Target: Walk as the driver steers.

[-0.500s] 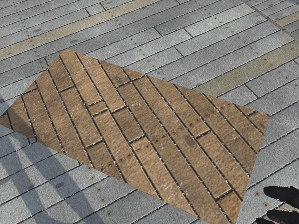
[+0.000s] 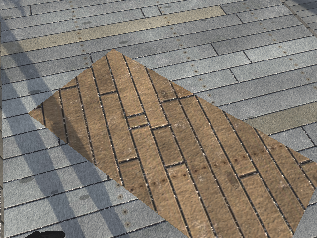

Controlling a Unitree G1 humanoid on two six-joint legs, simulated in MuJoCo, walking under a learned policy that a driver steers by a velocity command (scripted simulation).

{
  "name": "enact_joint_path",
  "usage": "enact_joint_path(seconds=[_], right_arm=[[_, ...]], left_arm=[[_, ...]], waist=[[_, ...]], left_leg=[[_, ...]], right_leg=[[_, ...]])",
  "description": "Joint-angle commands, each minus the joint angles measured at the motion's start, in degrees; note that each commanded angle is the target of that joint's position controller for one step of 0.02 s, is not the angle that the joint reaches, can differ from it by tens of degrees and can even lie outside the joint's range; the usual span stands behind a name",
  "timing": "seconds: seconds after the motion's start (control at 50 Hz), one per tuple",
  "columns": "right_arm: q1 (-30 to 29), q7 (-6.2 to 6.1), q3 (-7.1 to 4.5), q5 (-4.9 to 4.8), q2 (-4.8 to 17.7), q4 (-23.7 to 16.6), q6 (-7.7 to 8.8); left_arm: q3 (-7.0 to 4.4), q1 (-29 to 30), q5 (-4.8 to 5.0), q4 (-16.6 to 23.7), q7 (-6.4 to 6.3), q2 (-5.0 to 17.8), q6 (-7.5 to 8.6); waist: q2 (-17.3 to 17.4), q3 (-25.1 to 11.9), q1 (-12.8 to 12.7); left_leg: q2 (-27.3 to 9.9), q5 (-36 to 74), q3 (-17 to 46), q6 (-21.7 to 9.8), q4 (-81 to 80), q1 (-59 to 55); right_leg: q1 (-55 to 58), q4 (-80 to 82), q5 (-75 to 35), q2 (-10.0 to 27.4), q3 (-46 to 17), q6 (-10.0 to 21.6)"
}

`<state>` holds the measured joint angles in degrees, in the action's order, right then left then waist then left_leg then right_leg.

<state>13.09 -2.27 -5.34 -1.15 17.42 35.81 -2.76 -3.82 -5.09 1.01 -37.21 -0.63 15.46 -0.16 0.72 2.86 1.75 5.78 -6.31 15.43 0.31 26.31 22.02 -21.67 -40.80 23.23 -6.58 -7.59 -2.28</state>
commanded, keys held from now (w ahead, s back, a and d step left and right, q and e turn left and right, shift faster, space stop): q+shift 0.04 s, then w+q+shift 0.24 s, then w+e+shift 0.72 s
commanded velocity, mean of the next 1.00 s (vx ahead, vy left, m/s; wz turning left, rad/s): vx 0.73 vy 0.00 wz -0.04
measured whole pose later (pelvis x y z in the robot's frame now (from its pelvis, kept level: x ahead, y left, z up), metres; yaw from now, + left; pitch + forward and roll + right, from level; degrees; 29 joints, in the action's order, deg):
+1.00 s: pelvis +0.44 +0.18 -0.04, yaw -5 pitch +0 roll +3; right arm 25.3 -1.1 -3.3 0.9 15.9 48.1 4.5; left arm -2.6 -4.3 2.7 -35.1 4.2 16.4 1.6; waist -0.6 2.7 4.0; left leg -0.1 -28.3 -18.4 3.9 14.1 -16.8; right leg -45.5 -49.7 -1.2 3.9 6.3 6.8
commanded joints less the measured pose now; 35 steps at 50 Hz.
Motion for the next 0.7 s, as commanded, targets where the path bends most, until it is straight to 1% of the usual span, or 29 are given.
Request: enact_joint_path(seconds=[0.02, 0.04, 0.06, 0.08, 0.1, 0.12, 0.14, 0.16, 0.18, 0.2, 0.22, 0.28, 0.32, 0.34, 0.38, 0.4, 0.42, 0.44, 0.48, 0.52, 0.54, 0.56, 0.58, 0.6, 0.62, 0.64, 0.66, 0.68, 0.7], right_arm=[[-1.9, -0.46, -3.19, -0.5, 9.9, -5.1, 0.19], [-3.2, -0.51, -3.18, -1.0, 9.9, -5.4, 0.17], [-3.5, -0.61, -2.81, -1.4, 9.0, -5.6, 0.17], [-1.2, -0.47, -2.01, -1.34, 6.5, -5.2, 0.0], [-3.1, 0.17, -1.44, -1.74, 3.9, -7.9, 1.01], [-4.0, 0.59, -2.26, -1.16, 8.6, -7.9, 2.15], [-3.5, 1.04, -2.72, -0.41, 10.5, -6.5, 2.39], [-1.4, 1.17, -2.51, 0.33, 9.4, -4.8, 2.36], [-0.3, 1.65, -1.87, 0.66, 7.6, -4.4, 2.58], [-0.3, 2.15, -1.41, 0.48, 6.4, -4.6, 2.85], [-1.0, 2.38, -1.08, 0.08, 6.0, -5.2, 3.16], [-4.1, 2.63, -0.45, -0.64, 5.5, -6.9, 3.69], [-4.3, 2.21, 0.42, -0.95, 3.5, -6.9, 4.29], [-4.9, 2.2, 0.62, -1.2, 3.1, -7.1, 4.61], [-6.8, 2.64, 0.99, -1.04, 3.1, -7.8, 5.42], [-8.1, 3.12, 1.32, -0.42, 3.1, -8.1, 5.86], [-10.5, 3.56, 1.73, -0.11, 2.7, -8.5, 6.43], [-12.8, 4.04, 2.19, -0.2, 2.0, -9.0, 7.06], [-14.3, 5.14, 2.64, -1.06, 1.4, -9.5, 8.23], [-13.2, 5.68, 2.07, -1.64, 3.3, -9.3, 9.05], [-11.1, 5.63, 1.52, -1.99, 4.7, -8.9, 9.27], [-4.9, 5.21, 0.33, -2.4, 6.8, -7.5, 9.32], [6.8, 4.3, -1.28, -2.32, 9.7, -4.4, 9.04], [19.6, 2.88, -2.46, -1.06, 14.7, -2.3, 8.05], [21.9, 3.46, -2.41, 1.75, 18.3, -2.0, 8.43], [18.3, 3.9, -1.21, 1.86, 12.9, -2.2, 9.11], [15.3, 3.96, -0.16, 0.87, 9.2, -1.3, 9.27], [12.5, 4.04, 0.38, 0.97, 6.9, -0.5, 9.15], [9.2, 4.09, 0.83, 1.7, 4.7, 0.3, 9.13]], left_arm=[[-1.5, -2.9, 0.34, 2.1, 0.33, 4.5, 1.79], [-1.94, -5.2, 0.34, 1.0, 0.3, 5.1, 2.02], [-2.63, -8.9, 0.33, -0.5, 0.14, 6.7, 2.11], [-3.58, -10.8, -0.07, -0.1, -0.32, 10.1, 1.88], [-4.42, -10.0, -2.75, 0.2, 0.34, 15.2, 2.2], [-3.96, -4.5, -3.78, 1.9, 0.3, 13.0, 3.36], [-3.09, -1.7, -2.4, 2.8, -0.56, 9.8, 3.94], [-2.59, -1.9, -1.14, 3.1, -1.17, 8.6, 4.3], [-2.21, -2.9, -0.52, 2.6, -1.51, 8.1, 4.46], [-1.79, -5.2, -0.66, 2.0, -1.62, 7.9, 4.85], [-1.62, -7.4, -1.15, 1.4, -1.38, 8.1, 5.31], [-1.48, -12.4, -2.36, -0.2, -0.57, 9.1, 6.01], [-1.08, -16.6, -2.72, -1.9, 0.1, 8.5, 6.46], [-0.94, -17.5, -2.63, -2.5, 0.26, 8.3, 6.44], [-0.85, -17.4, -1.93, -3.2, 0.22, 8.8, 6.0], [-0.74, -16.8, -1.26, -3.5, 0.23, 9.2, 5.72], [-0.65, -17.1, -0.67, -3.7, 0.21, 9.3, 5.55], [-0.62, -17.9, -0.19, -4.0, 0.16, 9.4, 5.48], [-0.77, -18.3, 0.52, -4.4, 0.09, 10.8, 5.45], [-1.14, -19.5, 1.04, -5.3, 0.24, 12.2, 5.14], [-1.22, -20.1, 0.78, -6.0, 0.35, 12.6, 4.82], [-0.94, -19.4, 0.1, -6.5, 0.48, 12.5, 4.57], [-0.1, -18.6, -0.72, -6.2, 0.58, 10.3, 4.76], [1.91, -19.1, -2.79, -3.7, 0.83, 3.9, 5.38], [2.91, -23.2, 1.23, -0.5, 0.75, -1.5, 7.14], [1.48, -19.8, 4.31, -0.7, 0.52, 3.4, 7.38], [0.89, -14.8, 4.25, 0.2, 0.49, 5.2, 6.82], [0.85, -13.2, 2.92, -0.2, 0.48, 5.0, 6.08], [0.49, -13.2, 1.85, -0.6, 0.79, 4.7, 5.25]], waist=[[12.2, -10.5, -1.5], [11.9, -10.3, -2.9], [9.9, -12.1, -4.4], [1.6, -13.8, -4.2], [-16.9, -9.6, -3.6], [-14.6, -4.7, -1.6], [-11.1, -3.1, -1.1], [-8.3, -4.0, -1.2], [-7.0, -3.4, -1.5], [-6.7, -3.1, -2.4], [-6.4, -2.2, -3.3], [-6.6, 0.8, -5.6], [-5.6, 2.6, -6.2], [-5.4, 3.9, -5.9], [-5.3, 5.6, -5.0], [-5.7, 5.7, -4.4], [-6.1, 6.1, -5.3], [-6.3, 6.5, -6.3], [-7.6, 6.4, -6.3], [-9.2, 5.7, -4.9], [-10.4, 5.0, -3.3], [-10.4, 1.6, 1.3], [-8.7, -6.4, 7.7], [2.3, -20.1, 11.7], [22.2, -27.8, 7.4], [15.7, -20.1, 6.9], [12.0, -11.8, 6.4], [7.8, -7.6, 4.7], [7.5, -3.8, 2.1]], left_leg=[[-10.8, -4.5, 18.3, -8.9, -8.1, -10.7], [-9.7, -7.0, 18.3, -7.8, -7.5, -8.6], [-7.0, -20.4, 16.4, -5.6, -6.3, -2.2], [-2.1, -32.9, 10.0, -2.9, 4.2, 9.3], [3.8, -26.3, -0.9, -2.1, 20.5, 24.3], [-3.8, -19.1, -1.7, -1.4, 28.3, 28.3], [-4.9, -14.0, -3.8, -0.8, 32.2, 28.5], [-5.4, -11.1, -5.4, 0.0, 37.0, 28.3], [-6.2, -8.6, -7.0, 0.7, 42.3, 29.6], [-7.5, -7.0, -8.7, 1.0, 46.6, 30.5], [-8.5, -5.4, -10.0, 1.3, 49.1, 31.9], [-10.8, -1.0, -10.3, 2.9, 50.7, 36.3], [-9.9, 1.2, -7.2, 2.9, 47.4, 35.4], [-9.2, 1.8, -6.0, 3.0, 44.9, 35.9], [-9.5, 3.3, -6.5, 2.8, 37.8, 36.4], [-11.5, 4.6, -10.3, 2.8, 33.2, 35.0], [-12.2, 5.3, -12.7, 2.9, 28.6, 32.0], [-12.0, 5.2, -13.8, 3.0, 24.0, 27.8], [-10.5, 2.6, -15.0, 2.7, 16.0, 17.2], [-8.6, -2.2, -15.1, 1.8, 9.3, 9.2], [-7.5, -5.1, -15.3, 0.9, 7.1, 5.1], [-6.1, -6.9, -16.0, -0.8, 4.8, -3.9], [-6.7, -6.0, -15.7, -2.0, 6.5, -20.6], [-20.4, -15.4, -0.6, -3.1, 8.7, -41.9], [-28.8, -42.8, 28.4, -7.9, -6.2, -48.5], [-30.5, -47.3, 31.5, -8.1, -13.2, -41.8], [-30.0, -38.8, 21.5, -7.3, -11.8, -36.1], [-28.1, -29.0, 12.6, -7.1, -11.1, -29.2], [-24.4, -21.2, 4.8, -6.5, -11.9, -22.8]], right_leg=[[3.7, 11.0, -3.9, -0.9, 0.8, 0.9], [7.9, 16.9, -8.0, -0.2, 1.2, 1.6], [16.7, 22.0, -10.3, 3.2, 0.5, 3.3], [27.0, 24.1, 0.2, 14.4, -9.4, 7.4], [25.8, 31.6, 16.5, 27.0, -29.5, 13.1], [20.9, 32.6, 18.5, 29.8, -30.1, 14.0], [19.6, 32.2, 16.0, 26.4, -23.2, 11.8], [20.9, 31.4, 12.6, 23.5, -18.0, 9.6], [21.1, 30.9, 9.3, 22.0, -13.9, 8.6], [20.8, 30.9, 7.2, 21.1, -10.3, 8.2], [20.4, 31.1, 6.5, 20.5, -7.7, 8.1], [20.4, 31.7, 6.2, 20.6, -3.7, 9.1], [18.2, 33.0, 7.2, 21.0, -5.0, 11.6], [18.0, 33.8, 7.0, 21.6, -5.5, 12.9], [18.9, 35.4, 4.9, 22.7, -5.5, 14.5], [18.9, 36.2, 2.8, 22.8, -4.8, 14.7], [17.8, 36.8, 0.3, 22.4, -3.6, 14.7], [16.0, 36.9, -2.1, 22.0, -2.5, 14.4], [12.5, 37.1, -5.2, 21.6, -0.6, 13.9], [13.6, 35.5, -5.7, 22.5, -1.4, 13.4], [14.7, 33.1, -8.1, 23.2, -2.1, 13.3], [13.8, 25.0, -19.3, 22.1, -0.5, 12.4], [7.7, 8.9, -28.5, 18.4, 3.4, 10.4], [-6.9, -15.8, -13.2, 14.7, 4.8, 7.9], [-20.9, -33.5, 7.8, 7.0, -1.4, 7.0], [-27.7, -41.6, 2.7, 8.4, -3.4, 6.4], [-32.2, -43.7, -2.1, 11.3, -0.8, 6.3], [-30.4, -41.3, -6.9, 13.9, 0.2, 6.0], [-27.5, -38.1, -11.0, 15.6, 0.4, 5.5]])
Velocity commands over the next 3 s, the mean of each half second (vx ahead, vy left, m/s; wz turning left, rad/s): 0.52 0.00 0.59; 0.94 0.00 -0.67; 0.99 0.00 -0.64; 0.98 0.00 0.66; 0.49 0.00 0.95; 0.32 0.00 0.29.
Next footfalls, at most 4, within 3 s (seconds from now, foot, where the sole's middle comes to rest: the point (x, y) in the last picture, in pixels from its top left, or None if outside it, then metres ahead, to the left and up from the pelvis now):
0.06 right None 0.05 -0.11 -0.78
0.58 left None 0.24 0.30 -0.78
1.06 right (132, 180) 0.68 0.11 -0.78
1.54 left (133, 102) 1.14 0.12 -0.78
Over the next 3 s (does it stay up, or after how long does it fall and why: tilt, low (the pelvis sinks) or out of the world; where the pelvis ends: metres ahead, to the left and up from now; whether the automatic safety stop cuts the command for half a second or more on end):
stays up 1.85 0.11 0.00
